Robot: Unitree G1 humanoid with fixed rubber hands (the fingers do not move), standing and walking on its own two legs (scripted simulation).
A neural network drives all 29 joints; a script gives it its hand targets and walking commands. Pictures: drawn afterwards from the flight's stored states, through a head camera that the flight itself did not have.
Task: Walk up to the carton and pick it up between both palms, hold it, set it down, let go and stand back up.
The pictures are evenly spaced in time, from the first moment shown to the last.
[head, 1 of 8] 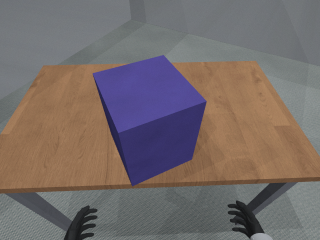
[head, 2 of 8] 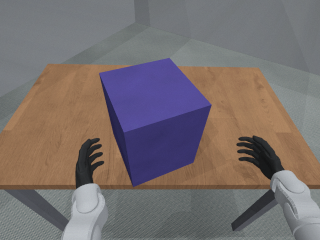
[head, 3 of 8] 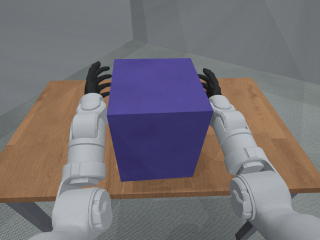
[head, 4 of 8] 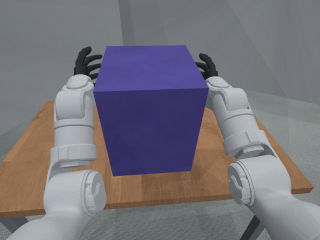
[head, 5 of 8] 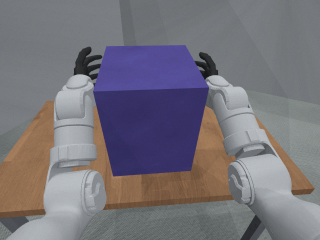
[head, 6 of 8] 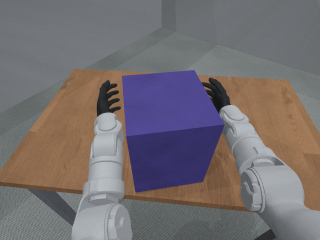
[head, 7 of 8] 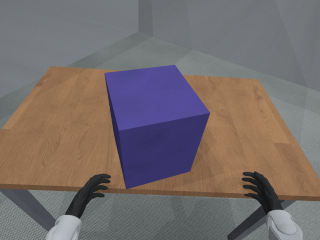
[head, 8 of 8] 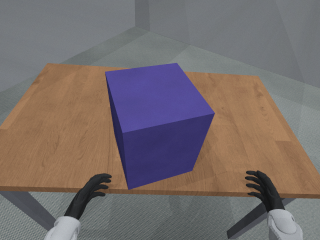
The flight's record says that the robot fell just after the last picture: no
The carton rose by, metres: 0.16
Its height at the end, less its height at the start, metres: +0.00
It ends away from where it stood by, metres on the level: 0.00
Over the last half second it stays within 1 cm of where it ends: yes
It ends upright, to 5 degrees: yes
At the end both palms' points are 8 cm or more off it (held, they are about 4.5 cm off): yes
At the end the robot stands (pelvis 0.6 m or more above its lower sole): yes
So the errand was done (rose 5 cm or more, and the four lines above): yes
